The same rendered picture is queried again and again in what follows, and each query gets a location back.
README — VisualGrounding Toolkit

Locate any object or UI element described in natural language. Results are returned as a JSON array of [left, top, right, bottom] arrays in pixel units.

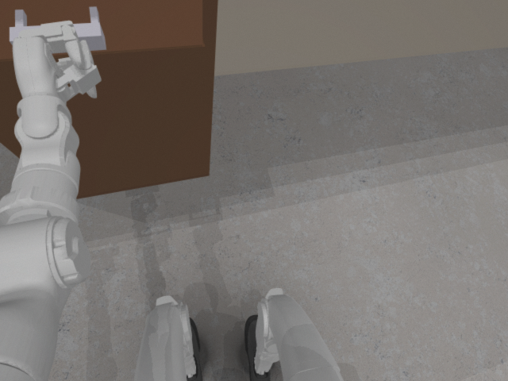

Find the drawer
[[0, 0, 202, 60]]

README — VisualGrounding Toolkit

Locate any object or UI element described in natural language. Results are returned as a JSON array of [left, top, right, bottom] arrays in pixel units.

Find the cabinet
[[0, 0, 218, 199]]

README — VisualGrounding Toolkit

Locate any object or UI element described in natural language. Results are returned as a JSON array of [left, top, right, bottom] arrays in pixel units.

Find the handle
[[10, 6, 106, 54]]

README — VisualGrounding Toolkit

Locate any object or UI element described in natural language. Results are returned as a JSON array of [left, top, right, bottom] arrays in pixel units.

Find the robot left upper arm
[[0, 216, 90, 381]]

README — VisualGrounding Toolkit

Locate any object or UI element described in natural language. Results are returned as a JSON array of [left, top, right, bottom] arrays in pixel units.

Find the robot left forearm
[[0, 94, 80, 226]]

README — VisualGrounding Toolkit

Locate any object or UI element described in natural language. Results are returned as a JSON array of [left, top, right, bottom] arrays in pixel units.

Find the left robot hand
[[13, 21, 102, 105]]

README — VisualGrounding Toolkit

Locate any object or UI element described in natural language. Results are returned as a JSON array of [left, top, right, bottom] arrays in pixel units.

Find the right robot thigh
[[257, 294, 344, 381]]

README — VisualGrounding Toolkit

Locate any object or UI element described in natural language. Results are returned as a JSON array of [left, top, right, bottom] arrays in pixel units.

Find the robot right foot
[[244, 315, 271, 381]]

